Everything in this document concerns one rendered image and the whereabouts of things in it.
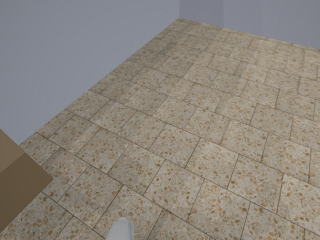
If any drawer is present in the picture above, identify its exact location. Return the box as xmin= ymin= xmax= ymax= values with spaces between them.
xmin=0 ymin=130 xmax=25 ymax=173

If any robot left thigh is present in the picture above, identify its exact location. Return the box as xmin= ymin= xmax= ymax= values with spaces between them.
xmin=105 ymin=220 xmax=134 ymax=240

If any cabinet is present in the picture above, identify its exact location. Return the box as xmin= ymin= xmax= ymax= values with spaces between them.
xmin=0 ymin=129 xmax=54 ymax=233

